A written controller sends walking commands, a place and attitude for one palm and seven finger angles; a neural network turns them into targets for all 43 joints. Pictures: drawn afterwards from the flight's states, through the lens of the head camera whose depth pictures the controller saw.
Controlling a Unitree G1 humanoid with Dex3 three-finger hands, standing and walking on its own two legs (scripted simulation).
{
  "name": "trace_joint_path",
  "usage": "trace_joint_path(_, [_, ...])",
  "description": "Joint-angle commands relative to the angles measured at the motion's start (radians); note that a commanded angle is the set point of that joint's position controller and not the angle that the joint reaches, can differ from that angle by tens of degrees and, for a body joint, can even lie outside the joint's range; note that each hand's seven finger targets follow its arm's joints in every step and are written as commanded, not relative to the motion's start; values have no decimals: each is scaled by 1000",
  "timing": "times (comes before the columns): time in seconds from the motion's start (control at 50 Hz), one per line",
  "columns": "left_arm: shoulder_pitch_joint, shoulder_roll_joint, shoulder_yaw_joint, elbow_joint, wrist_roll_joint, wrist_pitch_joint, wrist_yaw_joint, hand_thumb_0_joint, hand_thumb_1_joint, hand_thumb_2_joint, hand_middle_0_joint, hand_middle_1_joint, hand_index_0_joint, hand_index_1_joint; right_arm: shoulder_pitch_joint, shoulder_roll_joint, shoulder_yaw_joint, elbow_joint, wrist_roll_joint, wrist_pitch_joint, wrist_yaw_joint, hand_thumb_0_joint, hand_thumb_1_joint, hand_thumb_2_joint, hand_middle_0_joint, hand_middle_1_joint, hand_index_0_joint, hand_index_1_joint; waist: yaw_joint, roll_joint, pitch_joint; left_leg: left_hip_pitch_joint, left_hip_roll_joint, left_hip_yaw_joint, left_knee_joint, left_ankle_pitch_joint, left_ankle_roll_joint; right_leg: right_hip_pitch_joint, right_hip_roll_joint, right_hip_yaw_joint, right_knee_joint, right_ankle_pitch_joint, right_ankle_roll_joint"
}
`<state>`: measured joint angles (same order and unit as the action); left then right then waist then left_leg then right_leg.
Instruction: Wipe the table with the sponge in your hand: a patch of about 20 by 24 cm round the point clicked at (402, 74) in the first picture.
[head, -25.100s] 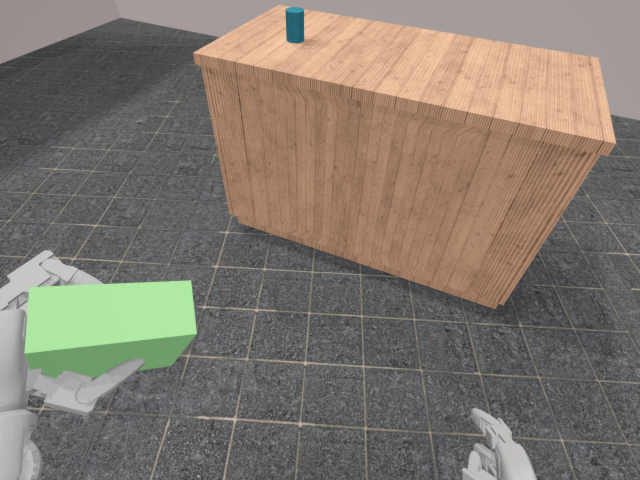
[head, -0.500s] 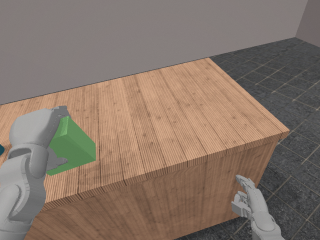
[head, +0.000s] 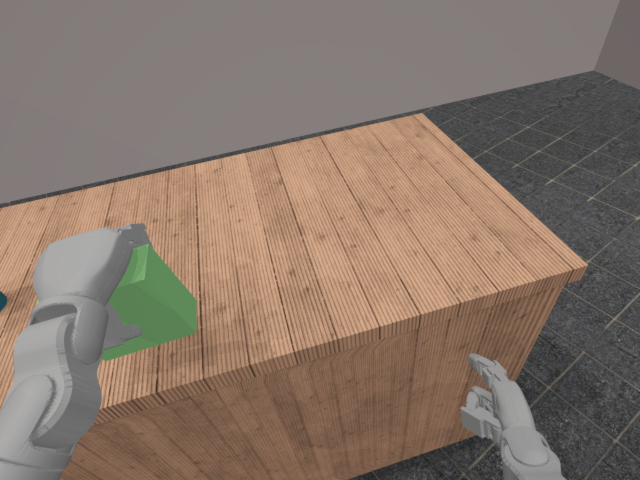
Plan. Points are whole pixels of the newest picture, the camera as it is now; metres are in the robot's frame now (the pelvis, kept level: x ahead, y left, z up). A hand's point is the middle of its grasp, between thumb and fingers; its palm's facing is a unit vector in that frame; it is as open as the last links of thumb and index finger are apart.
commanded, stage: move the sponge above the wiping area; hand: left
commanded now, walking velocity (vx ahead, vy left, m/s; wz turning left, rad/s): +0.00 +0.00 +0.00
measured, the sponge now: (135, 314) +0.25 +0.28 +0.11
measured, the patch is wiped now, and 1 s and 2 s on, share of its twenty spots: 0.00 0.00 0.00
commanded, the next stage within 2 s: none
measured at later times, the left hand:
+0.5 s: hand (128, 293) +0.25 +0.28 +0.14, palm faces +0.10 -0.07 -0.99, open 9.7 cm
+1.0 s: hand (120, 301) +0.25 +0.30 +0.12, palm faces +0.05 -0.07 -1.00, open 9.7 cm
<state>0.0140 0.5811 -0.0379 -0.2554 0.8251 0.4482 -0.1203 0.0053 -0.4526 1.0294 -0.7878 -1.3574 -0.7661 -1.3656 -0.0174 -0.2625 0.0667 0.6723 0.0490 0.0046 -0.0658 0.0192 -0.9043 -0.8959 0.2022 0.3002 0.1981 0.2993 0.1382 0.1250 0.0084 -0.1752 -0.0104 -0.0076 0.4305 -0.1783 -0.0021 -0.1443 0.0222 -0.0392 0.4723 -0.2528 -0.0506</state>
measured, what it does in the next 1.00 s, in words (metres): stands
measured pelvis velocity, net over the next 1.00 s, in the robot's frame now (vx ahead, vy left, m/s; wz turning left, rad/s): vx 0.00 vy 0.00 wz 0.01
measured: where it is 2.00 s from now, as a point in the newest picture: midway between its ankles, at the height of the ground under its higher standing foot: outside the picture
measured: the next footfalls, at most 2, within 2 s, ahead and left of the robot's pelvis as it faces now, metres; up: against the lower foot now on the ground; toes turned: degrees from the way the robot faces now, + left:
none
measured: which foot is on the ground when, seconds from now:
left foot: down 0.00-1.00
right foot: down 0.00-1.00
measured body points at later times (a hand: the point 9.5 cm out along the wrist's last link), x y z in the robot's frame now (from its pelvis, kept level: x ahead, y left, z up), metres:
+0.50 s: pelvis +0.00 +0.00 +0.00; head -0.02 -0.05 +0.45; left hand +0.24 +0.28 +0.20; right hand +0.26 -0.18 -0.07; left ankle +0.04 +0.12 -0.74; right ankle +0.01 -0.09 -0.74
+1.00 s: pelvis +0.00 +0.00 +0.00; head -0.02 -0.05 +0.45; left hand +0.24 +0.30 +0.18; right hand +0.25 -0.21 -0.08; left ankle +0.04 +0.12 -0.74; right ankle +0.01 -0.09 -0.74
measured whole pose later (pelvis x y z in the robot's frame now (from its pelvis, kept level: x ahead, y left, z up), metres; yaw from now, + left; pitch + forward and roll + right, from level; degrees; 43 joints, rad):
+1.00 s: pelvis +0.00 +0.00 +0.00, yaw +1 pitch -4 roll +0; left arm -0.02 0.56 -0.02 -0.06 0.85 0.34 -0.07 0.01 -0.45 1.03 -0.79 -1.36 -0.77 -1.37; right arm 0.04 -0.27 0.04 0.70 0.05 -0.01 -0.08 0.02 -0.90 -0.90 0.20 0.30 0.20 0.30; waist 0.12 0.11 0.01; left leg -0.18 0.00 -0.02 0.44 -0.18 -0.01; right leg -0.13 0.03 -0.05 0.45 -0.24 -0.06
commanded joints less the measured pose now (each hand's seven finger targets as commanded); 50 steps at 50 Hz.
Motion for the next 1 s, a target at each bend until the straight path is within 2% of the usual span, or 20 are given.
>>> trace_joint_path(0.0, [-277, 249, 192, -173, 46, 0, 60, 0, 100, 1300, -1200, -1600, -1200, -1600, -248, -76, -28, -185, -7, -60, -4, 0, -900, -900, 200, 300, 200, 300, 12, -59, -211, 84, -19, -42, -31, 167, 33, 15, -17, 89, -96, 142, -22])
trace_joint_path(0.08, [-281, 287, 220, -187, 51, 9, 62, 0, 100, 1300, -1200, -1600, -1200, -1600, -269, -76, -25, -186, 1, -55, -5, 0, -900, -900, 200, 300, 200, 300, 13, -35, -211, 92, -23, -47, -34, 148, 30, 5, -10, 132, -107, 113, -26])
trace_joint_path(0.14, [-304, 232, 158, -114, 50, 12, 48, 0, 100, 1300, -1200, -1600, -1200, -1600, -243, -83, -29, -174, -3, -47, -9, 0, -900, -900, 200, 300, 200, 300, -3, -48, -183, 82, -21, -38, -39, 129, 33, -9, -15, 87, -116, 108, -15])
trace_joint_path(0.18, [-341, 262, 172, -154, 69, 5, 47, 0, 100, 1300, -1200, -1600, -1200, -1600, -269, -75, -23, -180, 4, -57, -11, 0, -900, -900, 200, 300, 200, 300, 0, -26, -207, 104, -24, -48, -36, 127, 33, -13, -6, 127, -112, 88, -27])
trace_joint_path(0.2, [-329, 209, 128, -162, 62, -2, 41, 0, 100, 1300, -1200, -1600, -1200, -1600, -252, -73, -25, -188, -3, -60, -9, 0, -900, -900, 200, 300, 200, 300, -2, -32, -225, 101, -23, -41, -33, 152, 36, 10, -14, 82, -101, 125, -22])
trace_joint_path(0.28, [-308, 253, 174, -189, 73, -27, 47, 0, 100, 1300, -1200, -1600, -1200, -1600, -255, -71, -26, -185, -3, -65, -7, 0, -900, -900, 200, 300, 200, 300, 4, -35, -218, 117, -21, -54, -38, 154, 37, 0, -1, 114, -110, 117, -28])
trace_joint_path(0.3, [-324, 211, 137, -154, 74, -27, 50, 0, 100, 1300, -1200, -1600, -1200, -1600, -237, -70, -26, -178, -8, -63, -8, 0, -900, -900, 200, 300, 200, 300, -3, -44, -212, 105, -20, -43, -38, 151, 37, -1, -8, 76, -109, 114, -21])
trace_joint_path(0.4, [-372, 211, 142, -113, 82, -26, 83, 0, 100, 1300, -1200, -1600, -1200, -1600, -236, -72, -29, -170, -7, -63, -6, 0, -900, -900, 200, 300, 200, 300, 3, -30, -205, 96, -20, -45, -55, 118, 31, 0, -5, 78, -116, 73, -29])
trace_joint_path(0.48, [-344, 277, 205, -100, 88, -11, 93, 0, 100, 1300, -1200, -1600, -1200, -1600, -249, -79, -30, -169, -3, -59, -3, 0, -900, -900, 200, 300, 200, 300, 18, -39, -226, 97, -26, -50, -53, 138, 30, 21, -1, 120, -116, 93, -35])
trace_joint_path(0.5, [-338, 214, 152, -88, 82, -5, 87, 0, 100, 1300, -1200, -1600, -1200, -1600, -244, -75, -29, -173, -4, -58, 0, 0, -900, -900, 200, 300, 200, 300, 11, -36, -227, 87, -26, -38, -50, 150, 31, 30, -7, 81, -109, 112, -27])
trace_joint_path(0.6, [-322, 200, 132, -60, 69, -4, 63, 0, 100, 1300, -1200, -1600, -1200, -1600, -232, -80, -31, -171, -1, -56, -3, 0, -900, -900, 200, 300, 200, 300, -7, -54, -188, 79, -26, -34, -38, 123, 36, -1, -10, 87, -119, 102, -19])
trace_joint_path(0.68, [-336, 280, 192, -60, 75, -40, 56, 0, 100, 1300, -1200, -1600, -1200, -1600, -222, -88, -34, -168, 0, -61, -13, 0, -900, -900, 200, 300, 200, 300, -5, -56, -204, 93, -31, -38, -31, 106, 41, -4, -6, 122, -129, 80, -21])
trace_joint_path(0.72, [-324, 261, 189, -28, 70, -64, 60, 0, 100, 1300, -1200, -1600, -1200, -1600, -197, -84, -37, -160, -3, -66, -16, 0, -900, -900, 200, 300, 200, 300, -12, -85, -206, 87, -32, -33, -23, 124, 41, 2, -11, 93, -125, 103, -11])
trace_joint_path(0.78, [-338, 321, 244, -37, 69, -93, 72, 0, 100, 1300, -1200, -1600, -1200, -1600, -199, -91, -40, -159, -2, -69, -20, 0, -900, -900, 200, 300, 200, 300, -7, -32, -199, 93, -37, -36, -18, 117, 42, -2, -7, 133, -134, 96, -22])
trace_joint_path(0.8, [-372, 247, 178, -23, 64, -101, 72, 0, 100, 1300, -1200, -1600, -1200, -1600, -196, -80, -37, -162, -3, -72, -21, 0, -900, -900, 200, 300, 200, 300, -19, -31, -194, 86, -37, -27, -17, 117, 40, -2, -14, 96, -130, 100, -17])
trace_joint_path(0.86, [-319, 245, 193, -19, 53, -126, 84, 0, 100, 1300, -1200, -1600, -1200, -1600, -177, -84, -50, -154, -5, -77, -20, 0, -900, -900, 200, 300, 200, 300, -14, -29, -205, 100, -35, -28, -15, 138, 42, 4, -15, 93, -131, 133, -13])
trace_joint_path(0.88, [-342, 290, 227, -37, 62, -127, 89, 0, 100, 1300, -1200, -1600, -1200, -1600, -186, -87, -46, -157, -3, -82, -20, 0, -900, -900, 200, 300, 200, 300, -9, -19, -213, 106, -37, -36, -17, 137, 40, 6, -8, 118, -129, 123, -23])
trace_joint_path(0.9, [-324, 235, 188, -12, 58, -123, 90, 0, 100, 1300, -1200, -1600, -1200, -1600, -178, -83, -47, -160, -7, -83, -20, 0, -900, -900, 200, 300, 200, 300, -11, -33, -207, 93, -36, -28, -16, 145, 41, 10, -13, 85, -123, 137, -18])
trace_joint_path(0.96, [-350, 229, 175, 13, 62, -122, 96, 0, 100, 1300, -1200, -1600, -1200, -1600, -169, -90, -53, -148, -3, -75, -18, 0, -900, -900, 200, 300, 200, 300, -22, -44, -193, 87, -34, -28, -25, 120, 40, -6, -12, 80, -132, 115, -11])
trace_joint_path(0.98, [-365, 273, 210, -6, 69, -121, 100, 0, 100, 1300, -1200, -1600, -1200, -1600, -185, -90, -51, -154, 0, -81, -20, 0, -900, -900, 200, 300, 200, 300, -14, -35, -201, 95, -36, -35, -26, 118, 39, -3, -5, 110, -130, 103, -22])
